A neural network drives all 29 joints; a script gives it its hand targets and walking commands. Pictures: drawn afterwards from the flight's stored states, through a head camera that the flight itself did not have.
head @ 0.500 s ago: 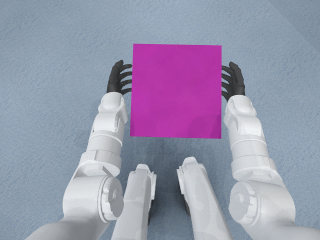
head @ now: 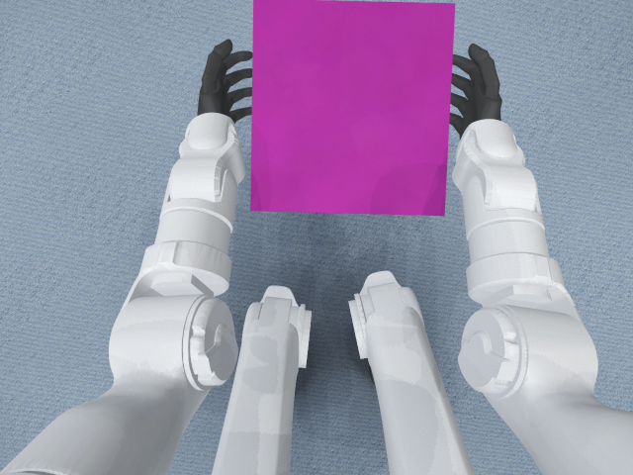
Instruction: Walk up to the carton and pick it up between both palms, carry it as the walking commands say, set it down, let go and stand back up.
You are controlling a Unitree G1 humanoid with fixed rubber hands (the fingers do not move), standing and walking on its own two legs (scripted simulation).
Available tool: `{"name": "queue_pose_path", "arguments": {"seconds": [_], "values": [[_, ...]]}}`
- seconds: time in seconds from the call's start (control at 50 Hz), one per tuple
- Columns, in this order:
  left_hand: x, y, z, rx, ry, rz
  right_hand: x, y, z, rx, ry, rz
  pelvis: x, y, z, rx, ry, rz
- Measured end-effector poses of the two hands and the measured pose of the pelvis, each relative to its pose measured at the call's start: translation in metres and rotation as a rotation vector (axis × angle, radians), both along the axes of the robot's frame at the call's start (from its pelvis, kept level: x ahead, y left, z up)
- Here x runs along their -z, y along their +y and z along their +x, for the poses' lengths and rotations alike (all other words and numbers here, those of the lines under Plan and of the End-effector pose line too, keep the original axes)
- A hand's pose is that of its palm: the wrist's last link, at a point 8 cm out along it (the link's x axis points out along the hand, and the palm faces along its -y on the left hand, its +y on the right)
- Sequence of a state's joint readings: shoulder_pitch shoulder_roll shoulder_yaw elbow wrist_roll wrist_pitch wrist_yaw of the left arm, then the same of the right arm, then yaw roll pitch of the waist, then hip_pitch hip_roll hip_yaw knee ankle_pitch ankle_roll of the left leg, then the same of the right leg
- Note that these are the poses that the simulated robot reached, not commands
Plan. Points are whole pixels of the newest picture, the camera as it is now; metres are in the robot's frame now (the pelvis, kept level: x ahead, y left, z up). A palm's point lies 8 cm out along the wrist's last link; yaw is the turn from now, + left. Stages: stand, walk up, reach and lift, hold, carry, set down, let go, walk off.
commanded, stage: set down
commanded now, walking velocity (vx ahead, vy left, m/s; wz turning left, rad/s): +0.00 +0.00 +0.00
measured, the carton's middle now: (343, 133) +0.50 -0.05 -0.18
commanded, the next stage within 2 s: none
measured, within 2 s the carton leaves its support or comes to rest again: rests again in 1.52 s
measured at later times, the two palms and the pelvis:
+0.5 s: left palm (237, 120) +0.54 +0.09 -0.19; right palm (452, 124) +0.50 -0.20 -0.19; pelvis -0.01 +0.00 -0.06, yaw +1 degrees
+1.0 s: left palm (243, 125) +0.55 +0.09 -0.25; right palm (436, 125) +0.52 -0.20 -0.25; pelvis +0.00 +0.00 -0.09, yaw +1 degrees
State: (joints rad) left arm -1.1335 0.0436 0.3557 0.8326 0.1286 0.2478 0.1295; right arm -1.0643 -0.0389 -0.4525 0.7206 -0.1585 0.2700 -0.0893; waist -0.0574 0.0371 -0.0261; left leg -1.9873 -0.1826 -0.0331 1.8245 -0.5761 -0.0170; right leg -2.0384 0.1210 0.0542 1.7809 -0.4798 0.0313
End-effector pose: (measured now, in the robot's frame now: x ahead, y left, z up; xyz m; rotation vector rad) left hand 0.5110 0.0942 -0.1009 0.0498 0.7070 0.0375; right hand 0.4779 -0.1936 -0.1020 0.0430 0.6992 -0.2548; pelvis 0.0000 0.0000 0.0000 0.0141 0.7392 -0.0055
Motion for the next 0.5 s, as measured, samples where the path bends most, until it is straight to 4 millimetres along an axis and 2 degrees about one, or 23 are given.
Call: {"name": "queue_pose_path", "arguments": {"seconds": [0.5], "values": [[0.088,-0.004,0.025,0.009,0.018,0.013,0.086,-0.004,0.026,-0.017,0.022,-0.016,0.058,-0.001,-0.005,-0.010,0.015,0.000]]}}
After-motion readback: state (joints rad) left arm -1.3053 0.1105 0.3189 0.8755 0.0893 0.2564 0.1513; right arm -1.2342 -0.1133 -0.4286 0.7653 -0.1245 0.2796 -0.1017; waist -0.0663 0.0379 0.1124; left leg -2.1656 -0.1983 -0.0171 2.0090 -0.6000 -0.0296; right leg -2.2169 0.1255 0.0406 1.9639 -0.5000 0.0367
